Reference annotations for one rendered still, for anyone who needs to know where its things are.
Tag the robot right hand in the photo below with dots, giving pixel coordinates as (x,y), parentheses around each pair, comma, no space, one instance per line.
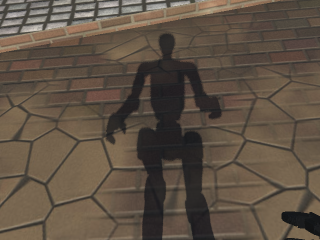
(308,221)

